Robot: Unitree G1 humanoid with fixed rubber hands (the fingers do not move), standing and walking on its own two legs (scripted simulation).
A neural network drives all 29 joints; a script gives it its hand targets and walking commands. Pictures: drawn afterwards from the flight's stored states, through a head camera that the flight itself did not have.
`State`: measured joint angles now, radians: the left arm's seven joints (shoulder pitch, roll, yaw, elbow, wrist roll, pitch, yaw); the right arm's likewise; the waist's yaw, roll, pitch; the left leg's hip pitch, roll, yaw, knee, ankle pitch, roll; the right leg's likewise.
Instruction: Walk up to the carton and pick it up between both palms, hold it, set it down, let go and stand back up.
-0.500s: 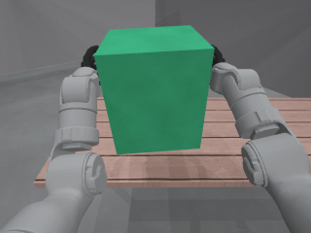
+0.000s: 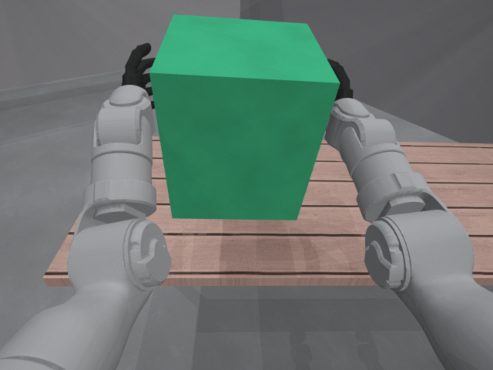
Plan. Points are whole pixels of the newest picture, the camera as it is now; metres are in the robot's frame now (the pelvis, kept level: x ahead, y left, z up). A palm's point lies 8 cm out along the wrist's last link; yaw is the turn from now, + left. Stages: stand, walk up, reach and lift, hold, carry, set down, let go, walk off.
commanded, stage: set down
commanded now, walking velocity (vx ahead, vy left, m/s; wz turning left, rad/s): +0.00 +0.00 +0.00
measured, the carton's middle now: (238, 122) +0.42 +0.01 +0.25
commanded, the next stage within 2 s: none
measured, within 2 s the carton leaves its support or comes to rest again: neither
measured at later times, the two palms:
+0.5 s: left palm (137, 117) +0.42 +0.17 +0.26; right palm (324, 130) +0.41 -0.13 +0.24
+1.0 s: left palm (152, 137) +0.43 +0.15 +0.22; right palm (326, 146) +0.41 -0.15 +0.21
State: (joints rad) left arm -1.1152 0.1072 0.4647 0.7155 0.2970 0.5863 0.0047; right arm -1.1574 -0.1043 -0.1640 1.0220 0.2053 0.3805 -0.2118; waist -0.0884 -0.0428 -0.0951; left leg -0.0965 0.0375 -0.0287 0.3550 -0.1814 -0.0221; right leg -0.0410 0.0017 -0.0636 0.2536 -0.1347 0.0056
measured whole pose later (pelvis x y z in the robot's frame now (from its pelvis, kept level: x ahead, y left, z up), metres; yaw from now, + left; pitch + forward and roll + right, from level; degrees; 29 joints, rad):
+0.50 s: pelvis +0.01 +0.01 +0.00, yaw +0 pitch -4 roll -2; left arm -1.01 0.09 0.36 0.68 0.25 0.53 0.04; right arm -1.01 -0.09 -0.14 0.95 0.20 0.30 -0.20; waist -0.08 -0.06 -0.08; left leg -0.10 0.02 -0.02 0.38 -0.22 0.00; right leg -0.03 -0.01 -0.06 0.26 -0.15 0.02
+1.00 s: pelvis +0.01 +0.00 +0.00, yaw +0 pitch -2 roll -2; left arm -0.94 0.07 0.34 0.74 0.21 0.41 0.07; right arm -0.96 -0.08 -0.17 0.97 0.14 0.22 -0.18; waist -0.07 -0.04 -0.07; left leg -0.13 0.04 -0.03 0.38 -0.21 -0.02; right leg -0.06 0.00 -0.06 0.25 -0.15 0.01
